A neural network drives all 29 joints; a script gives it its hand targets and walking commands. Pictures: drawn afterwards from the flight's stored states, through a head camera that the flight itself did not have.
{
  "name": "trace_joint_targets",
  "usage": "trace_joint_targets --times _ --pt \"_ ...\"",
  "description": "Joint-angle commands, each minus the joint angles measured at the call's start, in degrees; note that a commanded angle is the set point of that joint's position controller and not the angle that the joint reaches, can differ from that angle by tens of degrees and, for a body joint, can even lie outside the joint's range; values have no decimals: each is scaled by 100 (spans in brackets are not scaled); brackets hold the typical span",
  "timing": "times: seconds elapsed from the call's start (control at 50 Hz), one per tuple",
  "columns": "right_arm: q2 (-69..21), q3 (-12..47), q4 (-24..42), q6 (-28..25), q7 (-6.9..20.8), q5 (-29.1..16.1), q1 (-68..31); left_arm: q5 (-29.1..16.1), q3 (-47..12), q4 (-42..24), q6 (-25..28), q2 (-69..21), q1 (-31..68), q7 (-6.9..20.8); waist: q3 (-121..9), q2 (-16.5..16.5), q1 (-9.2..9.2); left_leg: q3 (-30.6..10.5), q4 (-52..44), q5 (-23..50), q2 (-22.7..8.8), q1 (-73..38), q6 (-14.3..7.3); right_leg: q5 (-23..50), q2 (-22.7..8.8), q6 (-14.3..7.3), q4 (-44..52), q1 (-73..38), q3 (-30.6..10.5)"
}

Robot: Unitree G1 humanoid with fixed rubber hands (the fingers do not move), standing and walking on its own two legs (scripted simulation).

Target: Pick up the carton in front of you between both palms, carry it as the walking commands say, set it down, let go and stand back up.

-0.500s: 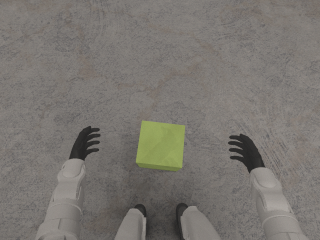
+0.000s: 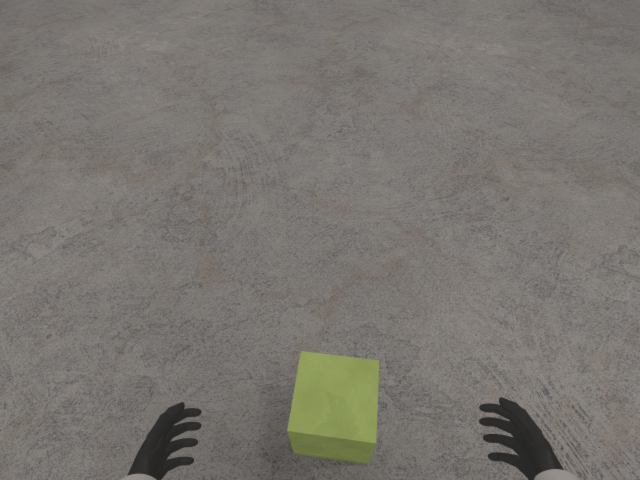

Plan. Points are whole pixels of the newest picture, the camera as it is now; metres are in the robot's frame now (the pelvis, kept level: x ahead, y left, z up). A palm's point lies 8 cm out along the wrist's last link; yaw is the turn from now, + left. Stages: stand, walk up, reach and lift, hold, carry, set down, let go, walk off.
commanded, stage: let go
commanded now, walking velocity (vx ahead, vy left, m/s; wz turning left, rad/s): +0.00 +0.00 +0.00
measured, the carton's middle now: (334, 409) +0.40 -0.01 -0.65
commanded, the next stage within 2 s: stand in 0.32 s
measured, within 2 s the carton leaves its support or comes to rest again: neither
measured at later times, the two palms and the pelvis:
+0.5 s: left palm out of the picture +0.13 +0.28 -0.08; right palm out of the picture +0.14 -0.27 -0.09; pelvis +0.00 +0.00 -0.01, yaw +0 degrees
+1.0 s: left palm out of the picture +0.12 +0.30 -0.09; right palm out of the picture +0.14 -0.29 -0.10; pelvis +0.01 +0.00 +0.00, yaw +0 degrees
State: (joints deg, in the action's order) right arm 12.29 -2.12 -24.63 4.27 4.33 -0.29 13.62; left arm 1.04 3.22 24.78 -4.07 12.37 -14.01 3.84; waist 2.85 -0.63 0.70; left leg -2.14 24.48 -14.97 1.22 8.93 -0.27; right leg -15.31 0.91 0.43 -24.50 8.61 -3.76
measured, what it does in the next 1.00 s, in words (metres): stands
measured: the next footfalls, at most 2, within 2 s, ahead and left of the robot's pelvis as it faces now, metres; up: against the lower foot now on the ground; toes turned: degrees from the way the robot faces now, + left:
none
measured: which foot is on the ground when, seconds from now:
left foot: down 0.00-1.00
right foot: down 0.00-1.00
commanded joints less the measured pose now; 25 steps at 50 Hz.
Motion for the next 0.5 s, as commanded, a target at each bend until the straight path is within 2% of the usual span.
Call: trace_joint_targets --times 0.0,0.02,0.04,0.06,0.08,0.1,0.12,0.14,0.16,0.18,0.2,0.22,0.24,0.26,0.3,0.32,0.34,0.38,0.42,0.44,0.48 --pt "562 -190 511 123 -38 53 -241 -59 4 -565 -150 403 220 52 -54 -7 70 184 -284 962 77 -662 124 757 106 53 456 334 322" --pt "660 -265 448 163 -34 174 -367 -90 -1 -624 -184 373 307 73 -29 -112 82 183 -272 870 80 -658 129 673 80 36 450 283 291" --pt "393 -156 526 185 -27 129 -352 -62 105 -637 -205 529 373 69 26 -251 17 153 -296 965 108 -779 73 743 83 82 455 341 348" --pt "589 -240 600 206 -25 120 -303 16 157 -621 -252 630 364 64 161 -80 34 181 -309 813 77 -814 103 554 79 43 459 372 353" --pt "438 -130 544 249 -10 68 -354 9 120 -662 -291 486 256 58 235 125 -139 207 -307 754 119 -591 133 481 84 -1 425 232 322" --pt "458 -206 444 267 -19 166 -248 -53 15 -628 -305 409 310 88 61 -109 50 210 -276 980 124 -827 126 689 83 -6 450 161 332" --pt "438 -211 447 269 -13 113 -288 45 176 -559 -328 626 346 89 214 -24 -42 269 -259 879 180 -777 152 607 54 17 507 304 299" --pt "571 -342 481 279 -37 201 -222 22 120 -728 -326 585 448 75 110 -6 139 222 -245 1082 98 -925 147 852 108 21 431 237 372" --pt "448 -165 514 285 -17 84 -214 62 167 -663 -323 575 365 91 146 153 -53 266 -240 906 129 -747 173 695 90 20 451 45 315" --pt "686 -319 746 586 -183 271 -516 -146 71 -297 -78 412 193 -37 -160 25 85 218 -134 1334 24 -878 142 829 293 85 197 47 446" --pt "571 -192 790 641 -211 221 -538 -71 158 -423 -40 495 302 -109 -146 66 -86 227 -143 1273 99 -791 127 748 243 76 233 -7 478" --pt "689 -249 605 676 -228 240 -341 -160 -81 -313 -49 400 113 -154 -6 21 68 261 -139 1295 120 -822 128 844 299 56 240 134 432" --pt "518 -35 681 700 -231 175 -292 -76 154 -421 -43 624 423 -192 -61 25 41 214 -138 1079 111 -685 115 632 238 90 222 149 441" --pt "645 -186 820 725 -247 251 -641 -96 76 -342 -37 408 289 -188 -84 26 -35 191 -213 1249 94 -711 76 801 267 94 173 155 475" --pt "513 -55 710 794 -282 127 -444 -105 -38 -404 -83 496 439 -171 199 241 -64 206 -201 901 51 -514 100 396 264 41 201 155 387" --pt "1132 -292 -54 335 -520 213 -590 160 215 322 51 1197 248 -356 1 494 -47 -11 117 115 -195 237 197 308 -146 141 193 672 8" --pt "968 -192 -199 129 -562 221 -444 196 237 384 148 1360 219 -443 -93 191 -37 -92 0 -232 -235 423 131 -23 -179 83 163 476 -28" --pt "1081 -200 -454 -91 -563 264 -482 225 224 484 268 1245 218 -460 -178 94 -54 -203 107 -185 -274 311 43 -177 -289 -22 273 698 -284" --pt "1145 -226 -649 -271 -506 261 -545 192 181 587 322 1159 378 -452 -276 276 -31 -318 66 -121 -343 276 36 -105 -278 -57 184 695 -242" --pt "1107 -190 -742 -310 -502 253 -556 156 201 673 340 1203 348 -440 -330 -15 -96 -250 94 260 -380 255 61 189 -274 -51 127 657 -238" --pt "1167 -197 -929 -381 -525 264 -670 149 216 813 379 1258 459 -446 -428 234 -84 -332 158 664 -455 260 31 665 -291 -28 -3 469 -244"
